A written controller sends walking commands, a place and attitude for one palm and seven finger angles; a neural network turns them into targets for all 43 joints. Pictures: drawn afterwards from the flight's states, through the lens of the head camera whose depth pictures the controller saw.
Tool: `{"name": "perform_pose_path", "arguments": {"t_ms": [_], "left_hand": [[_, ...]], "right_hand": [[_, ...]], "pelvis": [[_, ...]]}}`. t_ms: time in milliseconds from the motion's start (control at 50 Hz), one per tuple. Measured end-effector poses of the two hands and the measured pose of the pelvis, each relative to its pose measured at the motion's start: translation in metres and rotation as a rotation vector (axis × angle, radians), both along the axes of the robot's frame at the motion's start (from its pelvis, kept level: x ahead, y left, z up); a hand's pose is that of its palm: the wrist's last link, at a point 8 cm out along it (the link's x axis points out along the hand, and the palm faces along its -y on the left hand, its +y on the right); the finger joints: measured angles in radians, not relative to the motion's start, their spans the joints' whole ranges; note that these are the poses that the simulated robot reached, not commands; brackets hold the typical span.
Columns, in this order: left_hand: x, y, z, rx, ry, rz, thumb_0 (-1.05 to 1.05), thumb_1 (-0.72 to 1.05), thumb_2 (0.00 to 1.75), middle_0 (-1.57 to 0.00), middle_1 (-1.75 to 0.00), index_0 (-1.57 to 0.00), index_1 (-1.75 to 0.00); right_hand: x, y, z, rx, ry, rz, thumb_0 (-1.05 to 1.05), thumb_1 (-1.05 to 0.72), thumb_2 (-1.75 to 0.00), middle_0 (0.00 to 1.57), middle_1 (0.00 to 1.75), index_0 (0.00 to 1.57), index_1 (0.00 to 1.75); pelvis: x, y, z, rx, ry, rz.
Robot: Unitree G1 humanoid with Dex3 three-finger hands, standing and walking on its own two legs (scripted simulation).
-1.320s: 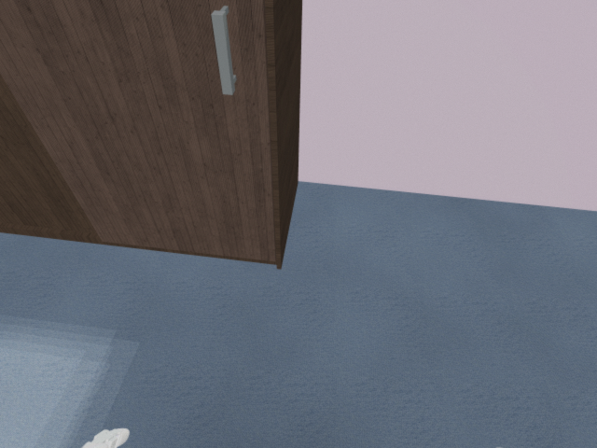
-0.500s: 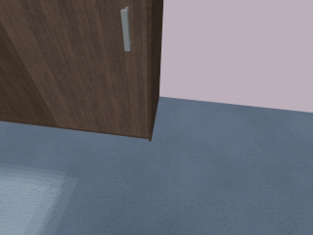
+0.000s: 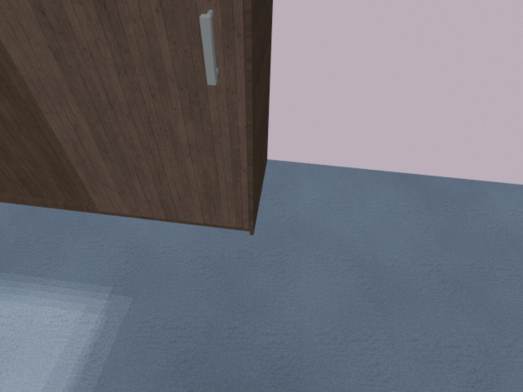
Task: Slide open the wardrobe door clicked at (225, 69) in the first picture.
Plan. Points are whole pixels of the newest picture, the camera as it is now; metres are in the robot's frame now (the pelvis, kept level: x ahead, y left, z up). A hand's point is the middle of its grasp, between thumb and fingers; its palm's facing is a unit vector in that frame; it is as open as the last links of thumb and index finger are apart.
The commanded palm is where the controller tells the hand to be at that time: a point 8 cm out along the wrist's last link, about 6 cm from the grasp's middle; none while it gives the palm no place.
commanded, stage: look at it before walking up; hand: right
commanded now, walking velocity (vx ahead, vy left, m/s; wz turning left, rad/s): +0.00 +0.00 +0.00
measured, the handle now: (211, 48) +0.91 +0.19 +0.12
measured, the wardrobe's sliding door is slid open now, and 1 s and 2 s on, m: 0.00 0.00 0.00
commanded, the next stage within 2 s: walk to a spot facing it in 0.12 s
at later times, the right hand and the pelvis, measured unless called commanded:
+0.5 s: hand out of the picture +0.07 -0.22 -0.17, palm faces -0.09 +0.95 -0.30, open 7.4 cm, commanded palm none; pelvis -0.01 +0.01 -0.01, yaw +6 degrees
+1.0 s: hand out of the picture +0.07 -0.17 -0.17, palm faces -0.26 +0.93 -0.25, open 7.4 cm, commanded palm none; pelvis -0.03 +0.01 -0.01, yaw +21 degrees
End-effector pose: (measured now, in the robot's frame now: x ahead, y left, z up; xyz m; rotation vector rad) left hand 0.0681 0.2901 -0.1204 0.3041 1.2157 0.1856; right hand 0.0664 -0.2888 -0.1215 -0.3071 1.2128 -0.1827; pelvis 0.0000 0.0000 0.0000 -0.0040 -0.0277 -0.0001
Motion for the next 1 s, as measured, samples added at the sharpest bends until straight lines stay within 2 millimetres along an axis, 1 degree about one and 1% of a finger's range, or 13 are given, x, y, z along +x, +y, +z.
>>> {"name": "perform_pose_path", "arguments": {"t_ms": [260,320,380,440,520,580,640,680,740,820,920,1000], "left_hand": [[0.013,-0.001,0.001,-0.001,-0.016,-0.012,0.01,0.9,0.9,-0.21,-0.3,-0.21,-0.3],[0.015,-0.001,0.001,0.002,-0.025,-0.005,0.01,0.9,0.9,-0.21,-0.3,-0.21,-0.3],[0.012,-0.004,-0.002,-0.004,-0.04,0.021,0.01,0.9,0.9,-0.21,-0.3,-0.21,-0.3],[0.003,-0.01,-0.008,-0.024,-0.047,0.055,0.01,0.9,0.9,-0.21,-0.3,-0.2,-0.3],[-0.017,-0.015,-0.022,-0.063,-0.04,0.106,0.01,0.9,0.9,-0.21,-0.3,-0.21,-0.3],[-0.034,-0.012,-0.036,-0.098,-0.032,0.151,0.01,0.9,0.9,-0.21,-0.3,-0.21,-0.3],[-0.049,-0.005,-0.05,-0.12,-0.011,0.191,0.01,0.9,0.9,-0.21,-0.3,-0.21,-0.3],[-0.057,-0.003,-0.049,-0.127,0.009,0.211,0.01,0.9,0.9,-0.21,-0.3,-0.21,-0.3],[-0.066,0.001,-0.039,-0.129,0.014,0.236,0.01,0.91,0.9,-0.21,-0.3,-0.2,-0.3],[-0.076,0.007,-0.027,-0.113,-0.01,0.278,0.01,0.91,0.9,-0.21,-0.3,-0.2,-0.3],[-0.086,0.009,-0.018,-0.078,-0.044,0.332,0.01,0.91,0.9,-0.2,-0.3,-0.2,-0.3],[-0.091,0.002,-0.012,-0.054,-0.076,0.367,0.01,0.91,0.9,-0.2,-0.3,-0.2,-0.3]], "right_hand": [[0.002,-0.002,0.002,-0.006,0.003,-0.007,0.01,-0.9,-0.89,0.2,0.3,0.2,0.3],[0.002,-0.002,0.001,-0.008,0.007,-0.007,0.01,-0.9,-0.89,0.2,0.3,0.2,0.3],[0.002,0.003,-0.003,-0.005,0.023,-0.001,0.01,-0.9,-0.89,0.2,0.3,0.2,0.3],[0.0,0.013,-0.01,0.012,0.047,0.018,0.01,-0.91,-0.89,0.2,0.3,0.2,0.3],[-0.003,0.031,-0.019,0.035,0.072,0.051,0.01,-0.91,-0.89,0.2,0.3,0.2,0.3],[-0.005,0.048,-0.023,0.042,0.084,0.071,0.01,-0.91,-0.89,0.2,0.3,0.2,0.3],[-0.008,0.065,-0.025,0.043,0.073,0.091,0.01,-0.91,-0.89,0.2,0.3,0.2,0.3],[-0.013,0.074,-0.022,0.047,0.071,0.088,0.01,-0.91,-0.89,0.2,0.3,0.2,0.3],[-0.019,0.084,-0.015,0.058,0.088,0.094,0.01,-0.9,-0.89,0.2,0.3,0.2,0.3],[-0.018,0.09,-0.01,0.069,0.104,0.132,0.01,-0.9,-0.89,0.21,0.3,0.2,0.3],[-0.006,0.086,-0.009,0.072,0.093,0.185,0.01,-0.9,-0.89,0.21,0.3,0.2,0.3],[0.009,0.076,-0.011,0.073,0.071,0.229,0.01,-0.9,-0.89,0.21,0.3,0.2,0.3]], "pelvis": [[0.005,0.0,0.001,0.0,0.0,-0.001],[0.004,0.0,0.0,0.0,0.001,0.013],[0.003,0.001,-0.003,-0.003,0.004,0.04],[-0.001,0.002,-0.006,-0.009,0.006,0.069],[-0.007,0.008,-0.014,-0.03,0.003,0.116],[-0.011,0.018,-0.021,-0.041,-0.009,0.159],[-0.015,0.027,-0.027,-0.026,-0.009,0.176],[-0.018,0.03,-0.024,-0.026,-0.003,0.182],[-0.022,0.033,-0.014,-0.032,0.011,0.213],[-0.027,0.033,-0.006,-0.041,0.032,0.259],[-0.03,0.025,-0.004,-0.039,0.047,0.316],[-0.033,0.013,-0.005,-0.031,0.054,0.365]]}}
